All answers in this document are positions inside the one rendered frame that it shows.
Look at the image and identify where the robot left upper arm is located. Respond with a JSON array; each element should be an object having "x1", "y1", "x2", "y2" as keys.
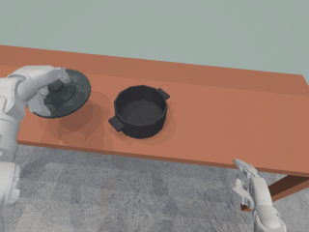
[{"x1": 0, "y1": 161, "x2": 21, "y2": 232}]

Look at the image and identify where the pot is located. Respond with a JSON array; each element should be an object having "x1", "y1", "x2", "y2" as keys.
[{"x1": 108, "y1": 85, "x2": 170, "y2": 139}]

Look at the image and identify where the robot right hand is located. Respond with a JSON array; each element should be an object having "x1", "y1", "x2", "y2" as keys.
[{"x1": 232, "y1": 159, "x2": 273, "y2": 211}]

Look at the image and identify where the right robot forearm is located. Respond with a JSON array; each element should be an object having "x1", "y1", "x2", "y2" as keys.
[{"x1": 252, "y1": 204, "x2": 287, "y2": 232}]

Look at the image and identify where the table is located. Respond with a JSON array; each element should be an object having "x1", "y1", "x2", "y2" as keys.
[{"x1": 0, "y1": 44, "x2": 309, "y2": 212}]

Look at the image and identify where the lid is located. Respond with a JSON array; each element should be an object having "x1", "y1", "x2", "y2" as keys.
[{"x1": 27, "y1": 69, "x2": 91, "y2": 119}]

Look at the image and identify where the robot left hand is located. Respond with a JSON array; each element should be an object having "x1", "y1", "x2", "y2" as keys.
[{"x1": 13, "y1": 65, "x2": 70, "y2": 117}]

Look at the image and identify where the left robot forearm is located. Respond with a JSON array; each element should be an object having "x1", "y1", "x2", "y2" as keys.
[{"x1": 0, "y1": 72, "x2": 39, "y2": 162}]

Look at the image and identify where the knob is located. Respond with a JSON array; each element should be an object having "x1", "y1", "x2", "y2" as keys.
[{"x1": 47, "y1": 79, "x2": 65, "y2": 94}]

